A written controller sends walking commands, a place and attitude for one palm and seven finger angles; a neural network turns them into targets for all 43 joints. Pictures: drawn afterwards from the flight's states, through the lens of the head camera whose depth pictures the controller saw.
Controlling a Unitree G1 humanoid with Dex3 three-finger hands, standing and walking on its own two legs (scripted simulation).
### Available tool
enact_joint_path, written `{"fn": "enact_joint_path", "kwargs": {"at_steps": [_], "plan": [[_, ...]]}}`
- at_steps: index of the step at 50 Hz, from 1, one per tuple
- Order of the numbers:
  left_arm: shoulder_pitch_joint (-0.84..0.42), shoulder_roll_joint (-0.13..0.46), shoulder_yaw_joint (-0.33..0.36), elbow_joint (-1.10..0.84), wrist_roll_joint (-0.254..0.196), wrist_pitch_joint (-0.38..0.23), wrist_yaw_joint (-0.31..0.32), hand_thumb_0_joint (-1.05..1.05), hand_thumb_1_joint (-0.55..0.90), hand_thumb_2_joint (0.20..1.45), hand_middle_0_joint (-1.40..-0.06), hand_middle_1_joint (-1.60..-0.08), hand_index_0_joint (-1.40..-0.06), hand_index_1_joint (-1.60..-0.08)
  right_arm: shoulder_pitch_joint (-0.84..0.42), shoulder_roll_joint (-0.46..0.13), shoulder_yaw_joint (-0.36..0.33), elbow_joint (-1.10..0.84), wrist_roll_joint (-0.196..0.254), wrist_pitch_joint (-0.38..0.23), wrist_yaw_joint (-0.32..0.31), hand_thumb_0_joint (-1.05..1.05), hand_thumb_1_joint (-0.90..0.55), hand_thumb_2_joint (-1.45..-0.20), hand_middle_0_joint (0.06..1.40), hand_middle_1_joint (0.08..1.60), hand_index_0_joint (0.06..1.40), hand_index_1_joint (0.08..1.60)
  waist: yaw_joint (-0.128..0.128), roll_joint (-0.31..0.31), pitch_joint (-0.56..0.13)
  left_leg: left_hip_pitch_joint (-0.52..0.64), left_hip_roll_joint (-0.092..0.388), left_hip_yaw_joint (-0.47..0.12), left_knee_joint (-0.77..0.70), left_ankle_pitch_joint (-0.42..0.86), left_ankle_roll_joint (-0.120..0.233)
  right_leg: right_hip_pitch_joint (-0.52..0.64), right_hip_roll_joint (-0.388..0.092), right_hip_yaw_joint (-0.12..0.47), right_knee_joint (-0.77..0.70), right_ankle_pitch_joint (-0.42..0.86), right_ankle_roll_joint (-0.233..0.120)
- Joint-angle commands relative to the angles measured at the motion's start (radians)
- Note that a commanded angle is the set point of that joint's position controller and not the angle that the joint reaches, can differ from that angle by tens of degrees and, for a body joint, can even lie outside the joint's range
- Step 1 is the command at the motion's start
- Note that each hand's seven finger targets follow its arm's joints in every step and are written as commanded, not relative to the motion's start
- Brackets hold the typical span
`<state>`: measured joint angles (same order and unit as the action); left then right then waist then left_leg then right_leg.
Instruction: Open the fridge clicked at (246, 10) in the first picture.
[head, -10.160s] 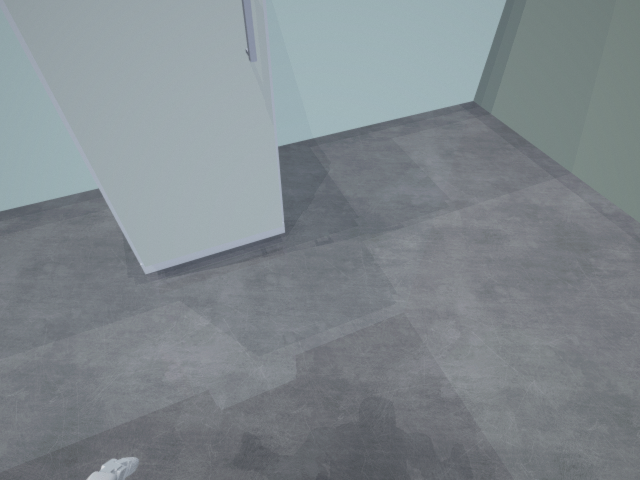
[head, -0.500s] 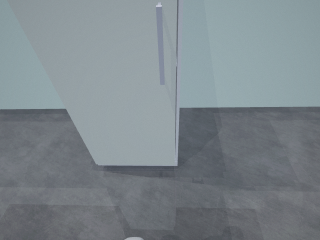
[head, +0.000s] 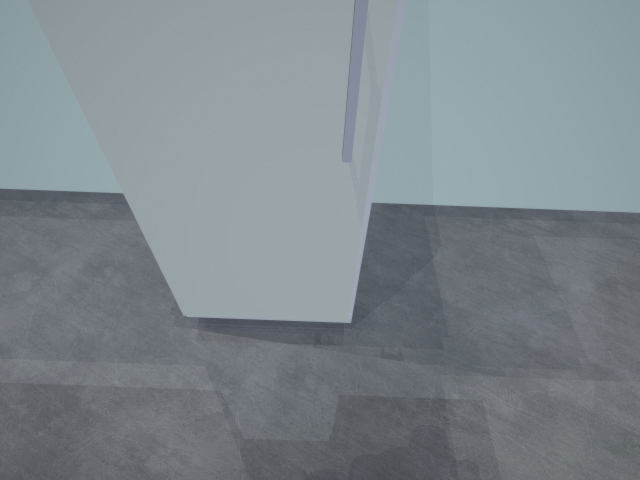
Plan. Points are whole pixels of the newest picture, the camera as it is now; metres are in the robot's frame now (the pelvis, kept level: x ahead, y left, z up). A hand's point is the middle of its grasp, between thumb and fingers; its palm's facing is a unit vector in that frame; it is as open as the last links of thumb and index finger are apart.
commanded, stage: come to a stop and stand still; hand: right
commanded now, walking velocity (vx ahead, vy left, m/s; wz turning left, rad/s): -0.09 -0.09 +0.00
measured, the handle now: (353, 82) +0.66 +0.00 +0.17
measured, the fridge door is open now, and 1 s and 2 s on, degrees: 0 0 0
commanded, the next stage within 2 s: look again from close up in 0.12 s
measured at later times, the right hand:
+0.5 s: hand out of the picture +0.01 -0.20 -0.17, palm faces +0.04 +0.98 -0.20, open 7.4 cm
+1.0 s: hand out of the picture -0.01 -0.17 -0.17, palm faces +0.04 +0.99 -0.15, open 7.4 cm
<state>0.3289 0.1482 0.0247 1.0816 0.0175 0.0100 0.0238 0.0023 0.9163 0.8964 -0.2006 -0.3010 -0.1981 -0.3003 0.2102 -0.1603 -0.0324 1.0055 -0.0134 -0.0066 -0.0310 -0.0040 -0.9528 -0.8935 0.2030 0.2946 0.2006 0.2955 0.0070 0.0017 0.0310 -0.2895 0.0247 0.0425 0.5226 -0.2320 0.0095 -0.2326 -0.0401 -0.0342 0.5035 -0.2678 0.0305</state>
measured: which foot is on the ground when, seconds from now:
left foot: down 0.00-1.00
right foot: down 0.00-1.00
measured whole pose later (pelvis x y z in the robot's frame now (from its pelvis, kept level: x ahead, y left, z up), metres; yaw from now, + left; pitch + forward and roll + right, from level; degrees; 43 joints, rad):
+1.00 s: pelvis +0.01 -0.01 +0.01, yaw +0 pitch -1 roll +0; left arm 0.34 0.10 -0.01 1.13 0.02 -0.01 0.03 0.00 0.91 0.90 -0.20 -0.30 -0.20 -0.30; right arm 0.32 -0.12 0.00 1.11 -0.01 -0.02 -0.03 0.01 -0.91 -0.89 0.20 0.29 0.20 0.30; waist -0.01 0.01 0.03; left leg -0.23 0.04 0.03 0.45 -0.21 -0.01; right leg -0.17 -0.02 -0.05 0.43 -0.24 0.01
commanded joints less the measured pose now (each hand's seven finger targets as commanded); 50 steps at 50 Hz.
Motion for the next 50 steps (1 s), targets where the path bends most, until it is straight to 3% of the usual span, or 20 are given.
{"fn": "enact_joint_path", "kwargs": {"at_steps": [1, 4, 7, 8, 18, 31, 36, 45, 50], "plan": [[0.065, 0.064, 0.012, -0.048, -0.008, -0.003, 0.005, 0.0, 0.9, 0.9, -0.2, -0.3, -0.2, -0.3, 0.059, -0.14, -0.026, -0.049, 0.002, -0.006, -0.007, 0.0, -0.9, -0.9, 0.2, 0.3, 0.2, 0.3, -0.01, 0.027, -0.052, 0.082, 0.161, -0.143, -0.08, 0.278, 0.063, -0.021, -0.029, 0.004, -0.026, 0.154, -0.021], [0.054, 0.076, 0.018, -0.065, -0.007, 0.001, 0.005, 0.0, 0.9, 0.9, -0.2, -0.3, -0.2, -0.3, 0.052, -0.14, -0.026, -0.057, -0.002, 0.001, -0.009, 0.0, -0.9, -0.9, 0.2, 0.3, 0.2, 0.3, -0.007, 0.046, -0.068, 0.068, 0.159, -0.136, -0.054, 0.303, 0.062, 0.003, -0.032, 0.008, -0.013, 0.19, -0.025], [0.032, 0.088, 0.019, -0.079, -0.005, -0.003, 0.005, 0.0, 0.9, 0.9, -0.2, -0.3, -0.2, -0.3, 0.039, -0.116, -0.02, -0.065, -0.003, 0.009, -0.007, 0.0, -0.9, -0.9, 0.2, 0.3, 0.2, 0.3, -0.01, -0.006, -0.057, 0.043, 0.102, -0.094, -0.022, 0.208, 0.033, 0.0, -0.063, 0.046, -0.054, 0.224, -0.045], [0.02, 0.092, 0.017, -0.083, -0.005, -0.005, 0.006, 0.0, 0.9, 0.9, -0.2, -0.3, -0.2, -0.3, 0.043, -0.111, -0.018, -0.064, -0.003, 0.01, -0.005, 0.0, -0.9, -0.9, 0.2, 0.3, 0.2, 0.3, -0.014, -0.029, -0.052, 0.05, 0.091, -0.087, -0.023, 0.172, 0.025, -0.015, -0.07, 0.053, -0.075, 0.208, -0.052], [-0.015, 0.093, 0.008, -0.085, -0.001, -0.011, 0.0, 0.0, 0.9, 0.9, -0.2, -0.3, -0.2, -0.3, 0.08, -0.09, -0.003, -0.025, -0.006, 0.009, 0.003, 0.0, -0.9, -0.9, 0.2, 0.3, 0.2, 0.3, -0.015, -0.009, 0.035, 0.017, 0.066, -0.1, -0.119, -0.064, 0.01, -0.066, -0.059, 0.084, -0.176, -0.076, -0.06], [0.03, 0.074, -0.012, -0.029, -0.006, -0.026, 0.002, 0.0, 0.9, 0.9, -0.2, -0.3, -0.2, -0.3, 0.143, -0.078, 0.014, 0.044, 0.001, -0.013, 0.004, 0.0, -0.9, -0.9, 0.2, 0.3, 0.2, 0.3, -0.014, 0.007, 0.026, 0.051, 0.08, -0.094, -0.166, -0.013, 0.01, -0.014, -0.049, 0.058, -0.181, 0.007, -0.05], [0.051, 0.059, -0.017, -0.006, -0.007, -0.029, 0.006, 0.0, 0.9, 0.9, -0.2, -0.3, -0.2, -0.3, 0.163, -0.064, 0.016, 0.064, 0.002, -0.014, 0.003, 0.0, -0.9, -0.9, 0.2, 0.3, 0.2, 0.3, -0.017, -0.016, 0.044, 0.057, 0.076, -0.085, -0.164, 0.0, 0.011, -0.019, -0.05, 0.056, -0.19, 0.01, -0.049], [0.082, 0.033, -0.019, 0.02, -0.006, -0.029, 0.009, 0.0, 0.9, 0.9, -0.2, -0.3, -0.2, -0.3, 0.178, -0.046, 0.017, 0.08, 0.003, -0.019, -0.001, 0.0, -0.9, -0.9, 0.2, 0.3, 0.2, 0.3, -0.014, 0.015, 0.052, 0.057, 0.077, -0.084, -0.171, 0.0, 0.015, -0.012, -0.043, 0.045, -0.171, 0.043, -0.047], [0.084, 0.03, -0.02, 0.027, -0.006, -0.034, 0.012, 0.0, 0.9, 0.9, -0.2, -0.3, -0.2, -0.3, 0.186, -0.038, 0.018, 0.089, 0.004, -0.021, -0.001, 0.0, -0.9, -0.9, 0.2, 0.3, 0.2, 0.3, -0.018, -0.008, 0.046, 0.068, 0.077, -0.075, -0.161, 0.042, 0.017, -0.002, -0.048, 0.044, -0.169, 0.075, -0.047]]}}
